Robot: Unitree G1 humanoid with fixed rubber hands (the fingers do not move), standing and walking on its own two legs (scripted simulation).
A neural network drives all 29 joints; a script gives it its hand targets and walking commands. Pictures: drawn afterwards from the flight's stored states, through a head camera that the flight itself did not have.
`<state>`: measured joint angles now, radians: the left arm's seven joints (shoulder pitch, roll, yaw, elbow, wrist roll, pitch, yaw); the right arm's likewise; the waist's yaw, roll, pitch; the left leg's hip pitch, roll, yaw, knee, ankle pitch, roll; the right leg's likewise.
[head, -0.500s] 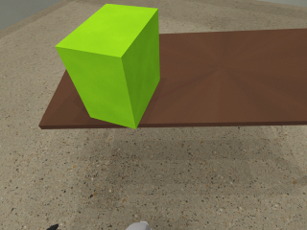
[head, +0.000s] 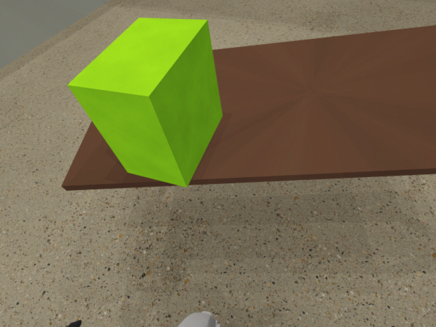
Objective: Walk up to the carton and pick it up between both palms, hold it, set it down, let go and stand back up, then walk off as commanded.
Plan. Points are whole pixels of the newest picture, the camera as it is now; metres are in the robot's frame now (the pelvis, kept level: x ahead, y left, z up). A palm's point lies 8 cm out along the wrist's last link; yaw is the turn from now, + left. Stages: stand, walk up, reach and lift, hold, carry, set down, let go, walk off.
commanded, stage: walk up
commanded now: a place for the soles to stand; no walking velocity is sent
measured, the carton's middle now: (163, 104) +0.60 +0.17 +0.06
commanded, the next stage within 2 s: none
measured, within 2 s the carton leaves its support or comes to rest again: neither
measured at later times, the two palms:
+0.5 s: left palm out of the picture +0.07 +0.35 -0.10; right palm out of the picture +0.09 -0.28 -0.13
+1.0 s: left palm out of the picture +0.07 +0.36 -0.11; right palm out of the picture +0.12 -0.26 -0.12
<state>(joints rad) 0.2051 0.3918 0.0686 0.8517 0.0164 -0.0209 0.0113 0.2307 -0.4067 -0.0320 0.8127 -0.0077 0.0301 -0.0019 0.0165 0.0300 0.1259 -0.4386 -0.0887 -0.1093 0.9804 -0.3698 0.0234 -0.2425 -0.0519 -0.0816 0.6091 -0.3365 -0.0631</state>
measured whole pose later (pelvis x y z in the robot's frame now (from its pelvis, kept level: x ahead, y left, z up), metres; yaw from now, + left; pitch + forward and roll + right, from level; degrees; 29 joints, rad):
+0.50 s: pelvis +0.00 +0.02 -0.02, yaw +1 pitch -3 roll +1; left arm 0.20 0.39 0.06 0.85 0.02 0.01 0.01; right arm 0.22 -0.41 -0.03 0.81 -0.01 0.02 0.01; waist 0.02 0.02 0.13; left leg -0.38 -0.08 -0.10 0.66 -0.23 0.02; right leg -0.28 -0.02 -0.07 0.72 -0.40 -0.03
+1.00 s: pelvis +0.01 +0.04 -0.02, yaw +2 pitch -2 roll +1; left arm 0.21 0.39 0.05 0.85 0.02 -0.02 0.01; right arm 0.20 -0.41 -0.03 0.81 -0.01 0.00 0.00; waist 0.03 0.01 0.11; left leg -0.33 -0.07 -0.10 0.70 -0.33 0.01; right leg -0.29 -0.04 -0.07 0.73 -0.39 -0.02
